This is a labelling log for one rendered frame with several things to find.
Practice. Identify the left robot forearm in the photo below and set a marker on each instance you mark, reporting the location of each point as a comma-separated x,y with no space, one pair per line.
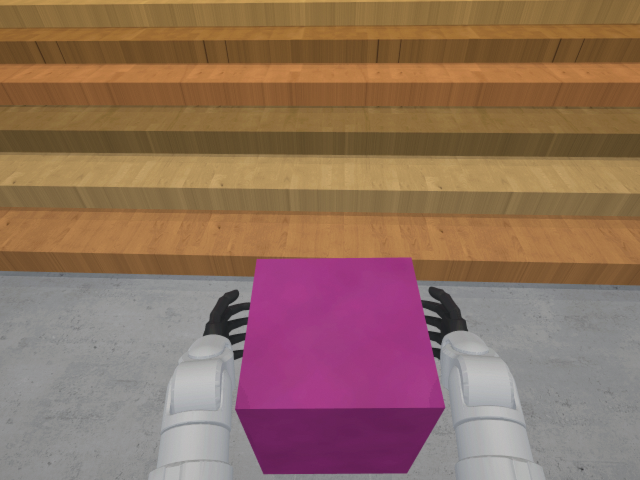
196,422

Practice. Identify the robot right hand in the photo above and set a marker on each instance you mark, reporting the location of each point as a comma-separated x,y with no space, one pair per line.
449,312

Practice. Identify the right robot forearm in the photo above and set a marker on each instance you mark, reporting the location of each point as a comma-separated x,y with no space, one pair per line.
487,416

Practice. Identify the carton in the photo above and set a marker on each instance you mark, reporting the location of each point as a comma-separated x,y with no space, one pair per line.
338,374

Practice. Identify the robot left hand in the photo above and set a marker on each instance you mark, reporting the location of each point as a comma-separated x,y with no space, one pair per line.
218,323

